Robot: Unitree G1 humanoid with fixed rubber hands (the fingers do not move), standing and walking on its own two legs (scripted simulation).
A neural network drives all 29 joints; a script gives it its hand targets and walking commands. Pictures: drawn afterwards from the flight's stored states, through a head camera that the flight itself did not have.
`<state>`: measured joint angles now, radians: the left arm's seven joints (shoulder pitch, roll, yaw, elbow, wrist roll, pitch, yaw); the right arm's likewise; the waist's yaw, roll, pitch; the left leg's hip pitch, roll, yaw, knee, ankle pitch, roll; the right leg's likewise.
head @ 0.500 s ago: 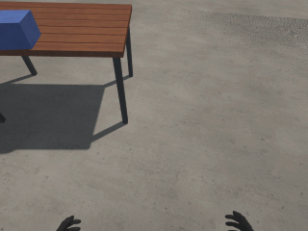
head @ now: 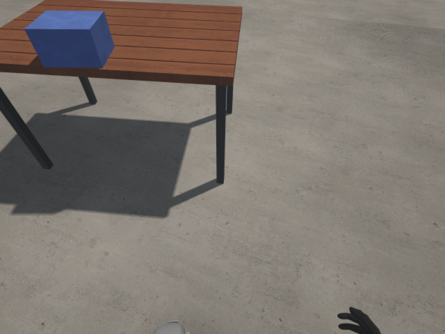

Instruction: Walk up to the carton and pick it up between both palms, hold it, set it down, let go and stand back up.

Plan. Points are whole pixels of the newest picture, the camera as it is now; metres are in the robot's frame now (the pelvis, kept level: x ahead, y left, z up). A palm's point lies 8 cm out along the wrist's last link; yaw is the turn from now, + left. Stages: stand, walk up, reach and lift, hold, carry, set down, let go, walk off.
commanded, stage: walk up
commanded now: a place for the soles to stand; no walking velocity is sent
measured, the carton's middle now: (74, 39) +1.11 +0.60 +0.02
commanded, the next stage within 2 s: none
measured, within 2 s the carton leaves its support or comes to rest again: neither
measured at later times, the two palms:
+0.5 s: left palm (33, 289) +0.21 +0.37 -0.07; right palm (306, 300) +0.22 -0.16 -0.11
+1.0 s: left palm (25, 193) +0.44 +0.51 -0.08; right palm (229, 238) +0.34 +0.00 -0.09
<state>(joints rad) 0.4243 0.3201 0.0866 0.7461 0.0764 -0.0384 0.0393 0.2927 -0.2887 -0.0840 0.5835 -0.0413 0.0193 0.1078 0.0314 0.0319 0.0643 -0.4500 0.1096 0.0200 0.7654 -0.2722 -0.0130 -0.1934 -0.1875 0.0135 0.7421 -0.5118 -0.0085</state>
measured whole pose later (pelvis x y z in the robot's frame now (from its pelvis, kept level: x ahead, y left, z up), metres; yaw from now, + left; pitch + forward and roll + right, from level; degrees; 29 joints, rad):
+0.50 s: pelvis +0.14 +0.10 +0.01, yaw -1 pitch -5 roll -2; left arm 0.38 0.23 0.03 0.68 0.07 -0.06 0.07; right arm 0.30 -0.32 -0.05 0.68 -0.06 0.09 0.09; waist -0.01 0.13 0.08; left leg -0.58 0.08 0.00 1.23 -0.39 -0.04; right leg -0.27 -0.07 -0.10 0.71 -0.35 0.00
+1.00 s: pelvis +0.30 +0.27 +0.02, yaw -1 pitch -3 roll +0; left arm 0.29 0.24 0.04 0.63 0.03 -0.03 0.04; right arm 0.36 -0.28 -0.04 0.67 -0.05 0.02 0.03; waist -0.09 -0.01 0.08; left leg -0.29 0.01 0.15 0.70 -0.35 0.07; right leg -0.50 -0.03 -0.08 0.91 -0.43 -0.02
